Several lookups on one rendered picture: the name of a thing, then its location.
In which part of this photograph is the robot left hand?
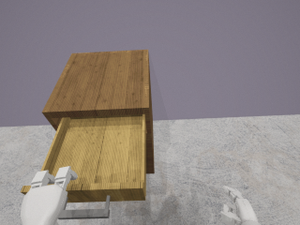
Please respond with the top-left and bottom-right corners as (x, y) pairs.
(21, 166), (78, 225)

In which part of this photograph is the handle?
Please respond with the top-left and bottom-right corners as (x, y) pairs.
(58, 195), (111, 219)

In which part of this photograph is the robot right hand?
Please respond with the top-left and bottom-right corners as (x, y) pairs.
(220, 186), (259, 225)

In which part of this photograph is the drawer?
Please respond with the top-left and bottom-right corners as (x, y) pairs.
(21, 114), (146, 203)

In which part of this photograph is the cabinet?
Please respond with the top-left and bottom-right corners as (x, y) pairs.
(42, 49), (155, 174)

